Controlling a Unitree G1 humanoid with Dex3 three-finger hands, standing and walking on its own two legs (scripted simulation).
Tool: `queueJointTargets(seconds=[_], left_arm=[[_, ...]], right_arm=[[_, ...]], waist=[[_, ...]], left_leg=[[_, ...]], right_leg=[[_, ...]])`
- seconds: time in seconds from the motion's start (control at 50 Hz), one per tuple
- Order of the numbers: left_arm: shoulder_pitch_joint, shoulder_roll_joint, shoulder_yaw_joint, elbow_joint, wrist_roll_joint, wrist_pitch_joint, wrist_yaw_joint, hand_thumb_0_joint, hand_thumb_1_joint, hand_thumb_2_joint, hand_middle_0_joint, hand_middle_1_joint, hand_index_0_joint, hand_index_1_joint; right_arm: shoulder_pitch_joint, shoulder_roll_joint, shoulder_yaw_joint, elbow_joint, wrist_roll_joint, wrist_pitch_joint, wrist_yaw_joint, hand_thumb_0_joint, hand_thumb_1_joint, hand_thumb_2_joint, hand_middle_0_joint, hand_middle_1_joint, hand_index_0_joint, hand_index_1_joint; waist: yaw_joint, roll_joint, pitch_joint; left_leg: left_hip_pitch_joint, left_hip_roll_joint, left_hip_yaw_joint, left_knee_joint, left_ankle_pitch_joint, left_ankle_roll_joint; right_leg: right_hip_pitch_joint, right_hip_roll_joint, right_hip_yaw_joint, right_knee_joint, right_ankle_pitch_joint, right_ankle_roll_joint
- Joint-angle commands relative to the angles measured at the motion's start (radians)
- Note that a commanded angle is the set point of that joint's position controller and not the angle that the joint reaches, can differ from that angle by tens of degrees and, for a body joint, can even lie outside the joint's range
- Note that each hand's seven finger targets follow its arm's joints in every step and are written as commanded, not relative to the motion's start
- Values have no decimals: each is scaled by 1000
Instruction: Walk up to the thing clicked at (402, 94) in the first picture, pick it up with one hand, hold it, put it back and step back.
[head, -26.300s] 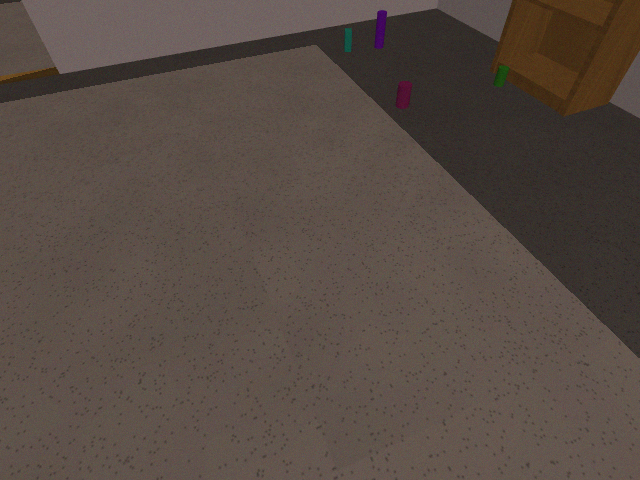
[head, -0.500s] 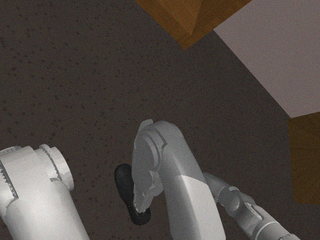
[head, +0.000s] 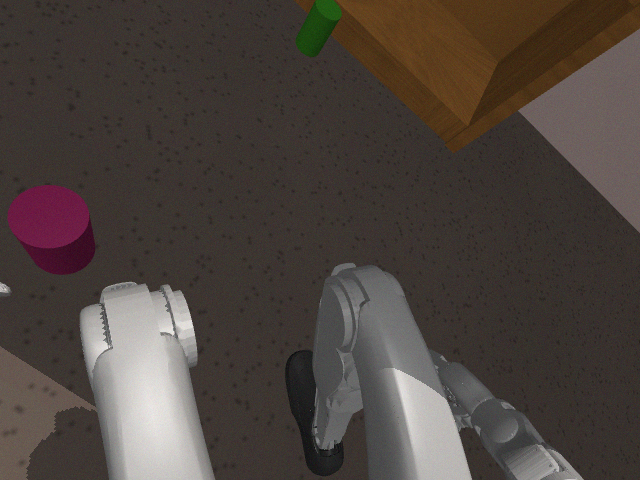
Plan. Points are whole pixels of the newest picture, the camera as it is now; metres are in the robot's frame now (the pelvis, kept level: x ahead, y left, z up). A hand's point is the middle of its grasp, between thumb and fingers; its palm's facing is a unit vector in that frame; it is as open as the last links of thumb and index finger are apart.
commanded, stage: home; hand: left
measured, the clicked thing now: (57, 234) +0.43 +0.29 -0.23
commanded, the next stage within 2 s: none
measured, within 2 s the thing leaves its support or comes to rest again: neither
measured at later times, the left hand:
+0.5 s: hand out of the picture +0.27 +0.38 +0.05, palm faces +0.35 -0.79 -0.50, open 17.2 cm
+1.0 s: hand out of the picture +0.22 +0.26 +0.26, palm faces +0.37 -0.85 -0.37, open 17.4 cm
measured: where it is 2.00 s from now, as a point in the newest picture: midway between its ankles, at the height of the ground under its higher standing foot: (244, 459)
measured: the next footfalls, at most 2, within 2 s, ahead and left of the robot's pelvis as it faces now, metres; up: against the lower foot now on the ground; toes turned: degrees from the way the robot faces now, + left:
none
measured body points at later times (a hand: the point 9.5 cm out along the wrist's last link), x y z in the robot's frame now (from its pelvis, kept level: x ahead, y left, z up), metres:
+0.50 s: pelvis +0.01 -0.02 +0.13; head +0.21 +0.06 +0.53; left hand +0.25 +0.42 +0.08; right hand +0.22 -0.23 +0.00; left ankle +0.08 +0.13 -0.27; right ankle +0.13 -0.13 -0.27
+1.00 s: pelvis +0.07 -0.01 +0.36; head +0.15 +0.03 +0.80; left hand +0.20 +0.31 +0.29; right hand +0.30 -0.22 +0.27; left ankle +0.08 +0.13 -0.27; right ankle +0.13 -0.13 -0.27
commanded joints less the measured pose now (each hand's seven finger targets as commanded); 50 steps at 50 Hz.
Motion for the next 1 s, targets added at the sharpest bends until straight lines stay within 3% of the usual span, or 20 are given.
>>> queueJointTargets(seconds=[0.0, 0.02, 0.06, 0.08, 0.1, 0.12, 0.16, 0.22, 0.28, 0.36, 0.42, 0.5, 0.54, 0.6, 0.68, 0.76, 0.9, 0.98], left_arm=[[-229, 207, -7, -225, 101, 72, 37, 0, -529, 72, -67, -45, -54, -53], [-237, 278, 31, -305, 114, 102, 57, 0, -547, 72, -76, -46, -62, -55], [-221, 395, 104, -364, 148, 169, 85, 0, -558, 72, -86, -58, -72, -66], [-225, 406, 107, -386, 159, 198, 96, 0, -565, 74, -89, -63, -75, -73], [-222, 378, 90, -410, 166, 225, 101, 0, -485, 125, -63, -74, -62, -75], [-223, 325, 56, -406, 174, 254, 107, 0, -506, 82, -55, -61, -54, -62], [-109, 313, 88, -363, 184, 320, 129, 0, -526, 71, -54, -58, -53, -59], [-15, 189, 30, -389, 190, 405, 139, 0, -494, 90, -59, -65, -58, -66], [52, 90, -34, -436, 188, 491, 157, 0, -538, 65, -55, -58, -54, -59], [124, 71, -72, -649, 176, 578, 192, 0, -498, 88, -61, -66, -60, -66], [212, 101, -48, -817, 166, 636, 228, 0, -463, 108, -62, -69, -61, -70], [333, 77, -30, -884, 160, 698, 275, 0, -510, 79, -54, -59, -54, -60], [383, 15, -58, -881, 155, 720, 293, 0, -526, 70, -53, -57, -52, -58], [455, -80, -117, -867, 142, 758, 307, 0, -503, 83, -55, -60, -54, -61], [542, -183, -197, -852, 140, 806, 315, 0, -537, 63, -51, -55, -50, -55], [551, -223, -255, -904, 137, 848, 335, 0, -512, 77, -53, -58, -53, -59], [676, -306, -345, -963, 137, 928, 376, 0, -576, 40, -47, -48, -46, -49], [746, -349, -403, -1081, 135, 962, 389, 0, -555, 52, -49, -52, -48, -52]], right_arm=[[82, -264, -192, -26, 58, 18, -29, 0, -917, -913, 201, 303, 201, 303], [87, -249, -202, -28, 71, 21, -35, 0, -934, -918, 200, 303, 201, 303], [127, -243, -233, -24, 92, 35, -44, 0, -964, -924, 201, 303, 202, 303], [142, -236, -241, -23, 99, 44, -48, 0, -973, -926, 202, 303, 202, 303], [142, -227, -254, -26, 111, 49, -51, 0, -896, -902, 201, 301, 201, 301], [146, -211, -263, -22, 117, 52, -54, 0, -896, -902, 201, 301, 201, 301], [155, -200, -283, -28, 134, 56, -63, 0, -896, -902, 201, 301, 201, 301], [171, -177, -323, -44, 152, 65, -69, 0, -895, -902, 201, 301, 201, 301], [186, -176, -357, -60, 176, 63, -75, 0, -895, -902, 201, 301, 201, 301], [193, -155, -376, -99, 206, 66, -89, 0, -895, -902, 201, 301, 201, 301], [206, -137, -384, -128, 223, 64, -114, 0, -895, -902, 201, 301, 201, 301], [199, -105, -383, -143, 233, 52, -149, 0, -895, -902, 201, 301, 201, 301], [197, -69, -372, -139, 232, 45, -166, 0, -895, -902, 201, 301, 201, 301], [197, -49, -369, -147, 230, 24, -188, 0, -895, -902, 201, 301, 201, 301], [226, -46, -368, -151, 229, -11, -208, 0, -895, -902, 201, 301, 201, 301], [239, -33, -360, -163, 228, -45, -226, 0, -895, -902, 201, 301, 201, 301], [255, -16, -342, -195, 232, -89, -272, 0, -895, -902, 201, 301, 201, 301], [285, -2, -332, -206, 227, -107, -296, 0, -896, -902, 201, 301, 201, 301]], waist=[[-2, 547, -581], [36, 562, -636], [72, 627, -725], [68, 623, -741], [69, 618, -731], [54, 593, -722], [88, 523, -697], [101, 452, -754], [90, 390, -769], [118, 311, -854], [145, 305, -917], [146, 296, -882], [144, 255, -851], [125, 225, -765], [115, 251, -709], [104, 245, -651], [106, 248, -524], [102, 268, -494]], left_leg=[[488, 32, 107, -473, -52, -16], [523, 29, 122, -491, -42, -15], [591, 27, 140, -509, 29, -19], [584, 23, 152, -512, 60, -18], [586, 22, 156, -528, 63, -17], [578, 21, 160, -540, 55, -13], [557, 14, 171, -569, 29, -6], [601, 6, 190, -604, 52, -2], [641, 5, 186, -673, 22, 2], [711, -2, 195, -775, -10, 11], [806, -5, 216, -858, 7, 12], [886, -11, 253, -925, 94, 15], [912, -17, 277, -945, 173, 20], [928, -19, 294, -1009, 180, 23], [1099, -17, 294, -1127, 246, 14], [1203, -22, 293, -1248, 245, 9], [1398, -33, 298, -1469, 232, 2], [1537, -35, 301, -1567, 328, -4]], right_leg=[[111, 21, -68, -218, 56, -90], [127, 17, -52, -235, 51, -91], [136, 13, -28, -233, 85, -96], [149, 11, -16, -240, 105, -100], [124, 8, -10, -242, 104, -105], [121, 7, -5, -257, 101, -105], [129, 1, 6, -296, 73, -103], [157, -6, 26, -358, 68, -102], [180, -13, 39, -427, 45, -98], [331, -20, 69, -560, 18, -90], [466, -26, 97, -654, 25, -88], [626, -38, 134, -765, 90, -82], [706, -39, 148, -822, 158, -77], [819, -50, 185, -936, 161, -65], [894, -52, 165, -1028, 229, -71], [1015, -61, 167, -1147, 230, -69], [1202, -68, 152, -1349, 221, -69], [1317, -65, 132, -1424, 320, -65]])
